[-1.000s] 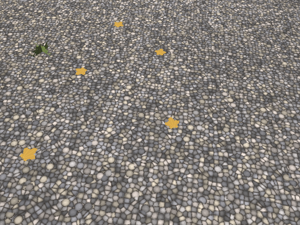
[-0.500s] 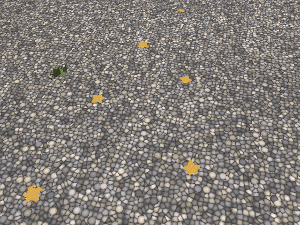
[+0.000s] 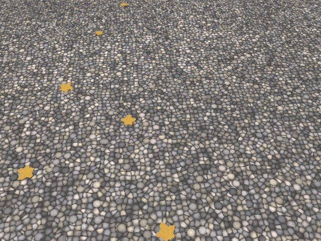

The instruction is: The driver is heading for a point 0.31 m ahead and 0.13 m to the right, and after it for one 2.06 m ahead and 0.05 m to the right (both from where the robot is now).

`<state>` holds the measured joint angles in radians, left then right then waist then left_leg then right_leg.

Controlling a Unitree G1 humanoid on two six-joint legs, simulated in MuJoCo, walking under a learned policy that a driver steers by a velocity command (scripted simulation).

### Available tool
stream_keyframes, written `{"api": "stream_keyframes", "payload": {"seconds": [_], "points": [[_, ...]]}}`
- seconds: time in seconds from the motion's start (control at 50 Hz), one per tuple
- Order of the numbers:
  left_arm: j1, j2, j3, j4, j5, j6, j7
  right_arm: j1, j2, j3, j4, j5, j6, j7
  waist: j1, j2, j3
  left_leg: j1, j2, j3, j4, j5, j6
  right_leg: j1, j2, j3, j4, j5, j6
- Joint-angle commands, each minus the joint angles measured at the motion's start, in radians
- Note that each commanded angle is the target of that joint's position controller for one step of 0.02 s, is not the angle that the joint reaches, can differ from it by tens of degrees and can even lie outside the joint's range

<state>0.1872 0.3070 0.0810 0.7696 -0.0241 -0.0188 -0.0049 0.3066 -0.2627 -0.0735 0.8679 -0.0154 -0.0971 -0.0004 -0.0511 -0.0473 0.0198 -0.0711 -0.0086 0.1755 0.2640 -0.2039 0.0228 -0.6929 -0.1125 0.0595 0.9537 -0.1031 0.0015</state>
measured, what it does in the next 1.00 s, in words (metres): walks ahead: right foot, then left foot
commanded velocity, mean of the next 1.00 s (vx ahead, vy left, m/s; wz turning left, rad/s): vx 0.21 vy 0.00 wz -0.15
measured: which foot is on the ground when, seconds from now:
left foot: down 0.00-0.22, up 0.24-0.66, down 0.68-1.00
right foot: up 0.00-0.20, down 0.22-0.74, up 0.76-1.00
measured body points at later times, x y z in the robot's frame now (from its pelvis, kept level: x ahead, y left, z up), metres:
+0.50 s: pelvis +0.22 -0.08 +0.00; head +0.27 -0.11 +0.44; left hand +0.42 +0.17 -0.10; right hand +0.33 -0.39 -0.11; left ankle +0.36 +0.08 -0.68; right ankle +0.24 -0.15 -0.75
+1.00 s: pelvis +0.30 -0.09 -0.01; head +0.35 -0.09 +0.44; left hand +0.49 +0.17 -0.11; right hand +0.40 -0.39 -0.12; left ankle +0.39 +0.04 -0.75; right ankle +0.29 -0.21 -0.74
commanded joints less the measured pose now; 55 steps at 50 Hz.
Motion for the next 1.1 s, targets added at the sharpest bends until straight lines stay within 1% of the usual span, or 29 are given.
{"api": "stream_keyframes", "payload": {"seconds": [0.02,0.14,0.18,0.2,0.22,0.24,0.26,0.28,0.3,0.32,0.34,0.38,0.42,0.48,0.52,0.6,0.64,0.68,0.72,0.74,0.78,0.84,0.9,1.0,1.02,1.04,1.06,1.08,1.1], "points": [[-0.051,0.008,-0.006,-0.074,0.004,-0.011,-0.021,-0.079,-0.16,-0.035,-0.068,0.005,-0.011,-0.013,0.015,0.098,0.04,-0.032,0.268,-0.069,-0.147,0.227,0.141,0.022,-0.016,-0.019,-0.147,0.13,-0.005],[-0.168,0.028,-0.004,-0.15,0.005,-0.006,-0.05,-0.024,-0.211,-0.055,-0.031,0.037,0.026,-0.014,-0.005,0.1,0.073,0.143,0.319,0.007,-0.053,0.395,0.106,0.034,0.024,-0.103,-0.302,0.004,-0.066],[-0.09,0.067,0.018,-0.147,0.006,-0.001,-0.05,-0.044,-0.241,-0.064,-0.035,0.048,0.04,-0.017,0.055,0.132,0.003,0.166,0.311,0.039,0.116,0.739,0.084,0.18,0.095,-0.165,-0.306,-0.099,-0.109],[0.048,0.107,0.044,-0.114,0.006,0.001,-0.046,-0.07,-0.241,-0.063,-0.042,0.053,0.051,-0.019,0.138,0.119,-0.061,0.128,0.275,0.068,0.316,0.857,0.056,0.355,0.151,-0.192,-0.368,-0.063,-0.137],[0.205,0.182,0.081,-0.073,0.009,0.006,-0.028,-0.059,-0.214,-0.051,-0.051,0.044,0.05,-0.022,0.208,0.064,-0.149,-0.039,0.226,0.078,0.585,0.717,0.002,0.633,0.156,-0.128,-0.417,0.062,-0.176],[0.203,0.314,0.101,-0.074,0.012,0.007,-0.009,0.021,-0.07,-0.008,-0.105,-0.017,0.033,-0.015,0.1,-0.238,-0.22,-0.482,0.058,0.053,0.973,-0.217,-0.08,0.977,-0.122,0.335,-0.42,0.308,-0.327],[0.196,0.286,0.083,-0.131,0.021,-0.009,-0.018,0.006,-0.105,0.002,-0.117,0.005,0.0,-0.005,0.127,-0.18,-0.438,-0.612,-0.044,-0.197,1.182,-0.481,-0.098,1.086,-0.272,0.719,-0.563,0.313,-0.477],[0.164,0.217,0.062,-0.135,0.026,-0.022,-0.027,-0.102,-0.171,-0.016,-0.136,0.046,-0.015,0.0,0.159,-0.052,-0.363,-0.675,0.015,-0.264,1.189,-0.402,-0.076,1.033,-0.234,0.568,-0.574,0.418,-0.417],[0.123,0.178,0.053,-0.129,0.013,-0.031,-0.026,-0.136,-0.155,-0.009,-0.148,0.046,-0.021,-0.006,0.131,-0.012,-0.25,-0.684,0.054,-0.253,1.111,-0.322,-0.058,0.906,-0.182,0.424,-0.56,0.459,-0.37],[0.064,0.146,0.045,-0.134,0.003,-0.031,-0.021,-0.137,-0.157,-0.012,-0.132,0.023,-0.017,-0.017,0.094,0.045,-0.171,-0.649,0.091,-0.25,1.031,-0.262,-0.061,0.767,-0.137,0.333,-0.567,0.472,-0.326],[0.02,0.123,0.036,-0.148,0.009,-0.027,-0.013,-0.13,-0.176,-0.021,-0.13,0.011,-0.004,-0.023,0.061,0.032,-0.141,-0.578,0.11,-0.254,0.979,-0.226,-0.062,0.651,-0.113,0.282,-0.589,0.5,-0.31],[-0.011,0.133,0.038,-0.165,0.029,-0.022,-0.006,-0.106,-0.161,-0.023,-0.135,0.006,0.025,-0.024,0.022,0.022,-0.131,-0.494,0.099,-0.247,0.912,-0.196,-0.073,0.528,-0.091,0.247,-0.617,0.579,-0.306],[-0.004,0.158,0.046,-0.162,0.027,-0.02,0.004,-0.105,-0.13,-0.014,-0.138,0.001,0.041,-0.029,0.014,0.017,-0.136,-0.476,0.074,-0.235,0.81,-0.149,-0.093,0.48,-0.066,0.202,-0.616,0.636,-0.3],[-0.011,0.126,0.03,-0.148,0.02,-0.006,0.023,-0.118,-0.101,0.001,-0.124,0.005,0.052,-0.023,0.026,-0.016,-0.168,-0.449,0.077,-0.222,0.648,0.011,-0.109,0.492,-0.041,0.12,-0.609,0.594,-0.26],[-0.01,0.093,0.014,-0.128,0.029,-0.003,0.027,-0.155,-0.089,0.008,-0.124,0.012,0.053,-0.013,0.047,-0.034,-0.167,-0.392,0.087,-0.22,0.54,0.121,-0.104,0.485,-0.031,0.084,-0.62,0.532,-0.233],[-0.003,0.078,-0.005,-0.073,0.055,-0.015,0.012,-0.209,-0.114,0.004,-0.128,0.019,0.051,0.001,0.076,-0.047,-0.108,-0.325,0.084,-0.221,0.403,0.133,-0.068,0.5,-0.063,0.085,-0.624,0.41,-0.218],[-0.011,0.099,-0.001,-0.054,0.048,-0.012,0.01,-0.218,-0.136,-0.005,-0.142,0.017,0.05,0.005,0.07,-0.051,-0.077,-0.333,0.065,-0.203,0.344,0.056,-0.039,0.535,-0.081,0.1,-0.578,0.385,-0.21],[0.009,0.121,0.007,-0.039,0.026,0.001,0.022,-0.207,-0.159,-0.013,-0.153,0.012,0.048,0.011,0.059,-0.031,-0.06,-0.3,0.052,-0.195,0.228,0.179,-0.001,0.563,-0.063,0.098,-0.505,0.319,-0.168],[0.106,0.104,0.01,-0.04,0.046,-0.002,0.035,-0.209,-0.243,-0.034,-0.165,0.008,0.051,0.009,0.132,0.143,-0.119,-0.156,0.155,-0.359,0.252,0.642,0.09,0.486,0.084,-0.004,-0.356,0.107,-0.076],[0.064,0.092,0.007,-0.051,0.052,0.001,0.045,-0.15,-0.224,-0.038,-0.156,0.019,0.062,0.008,0.082,0.217,-0.157,-0.094,0.23,-0.486,0.208,0.637,0.186,0.399,0.162,-0.077,-0.235,-0.074,-0.017],[-0.055,0.065,0.002,-0.094,0.034,0.018,0.047,-0.045,-0.186,-0.027,-0.136,0.007,0.071,-0.001,-0.002,0.295,-0.175,0.027,0.346,-0.721,0.099,0.532,0.306,0.178,0.212,-0.009,0.021,-0.579,0.014],[-0.052,0.068,0.009,-0.094,0.021,0.037,0.043,-0.145,-0.213,-0.041,-0.168,0.023,0.069,-0.018,0.042,0.168,-0.154,-0.041,0.269,-0.604,0.102,0.4,0.219,0.139,0.145,0.046,0.088,-0.477,0.032],[-0.046,0.03,0.001,-0.081,0.017,0.031,0.042,-0.181,-0.201,-0.048,-0.181,0.03,0.111,-0.032,0.047,0.206,-0.154,-0.115,0.182,-0.544,0.089,0.3,0.167,0.26,0.17,-0.004,-0.144,-0.361,0.06],[0.055,0.051,0.014,-0.048,0.014,0.016,0.017,-0.211,-0.204,-0.055,-0.205,0.043,0.141,-0.041,0.084,0.23,-0.157,-0.235,0.132,-0.568,0.104,0.075,0.119,0.499,0.184,-0.038,-0.508,-0.121,0.025],[0.082,0.09,0.027,-0.043,0.023,0.018,0.02,-0.189,-0.178,-0.047,-0.205,0.042,0.142,-0.043,0.085,0.181,-0.149,-0.326,0.09,-0.539,0.156,-0.059,0.071,0.59,0.11,0.011,-0.573,-0.106,-0.01],[0.092,0.186,0.049,-0.054,0.049,0.026,0.03,-0.173,-0.111,-0.03,-0.219,0.031,0.138,-0.038,0.066,-0.063,-0.125,-0.512,-0.032,-0.401,0.392,-0.276,0.005,0.658,-0.136,0.277,-0.667,-0.154,-0.115],[0.035,0.215,0.053,-0.074,0.09,0.022,0.024,-0.18,-0.146,-0.042,-0.243,0.029,0.122,-0.036,0.054,-0.233,-0.079,-0.578,-0.079,-0.319,0.618,-0.405,-0.031,0.514,-0.301,0.486,-0.729,-0.08,-0.251],[-0.034,0.152,0.033,-0.108,0.092,0.009,0.03,-0.156,-0.213,-0.065,-0.217,0.026,0.117,-0.035,0.034,-0.132,-0.056,-0.554,-0.035,-0.359,0.78,-0.358,-0.043,0.484,-0.276,0.427,-0.724,-0.046,-0.268],[-0.093,0.109,0.021,-0.115,0.071,0.001,0.035,-0.115,-0.223,-0.074,-0.186,0.031,0.124,-0.036,0.003,-0.077,-0.036,-0.558,-0.035,-0.349,0.841,-0.294,-0.052,0.478,-0.211,0.311,-0.699,-0.018,-0.218]]}}
Velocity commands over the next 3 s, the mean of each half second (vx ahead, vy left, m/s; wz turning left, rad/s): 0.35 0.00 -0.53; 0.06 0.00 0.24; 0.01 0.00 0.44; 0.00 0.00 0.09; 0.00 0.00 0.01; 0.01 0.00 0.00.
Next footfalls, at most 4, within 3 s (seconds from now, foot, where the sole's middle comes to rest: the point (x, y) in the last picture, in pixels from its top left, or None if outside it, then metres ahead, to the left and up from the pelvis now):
0.22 right None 0.28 -0.15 -0.78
0.68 left None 0.43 0.03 -0.78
1.02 right None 0.34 -0.21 -0.78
1.46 left None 0.32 0.05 -0.78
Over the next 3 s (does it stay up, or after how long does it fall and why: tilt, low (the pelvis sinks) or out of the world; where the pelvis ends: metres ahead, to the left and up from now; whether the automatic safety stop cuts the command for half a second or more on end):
stays up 0.30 -0.08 -0.01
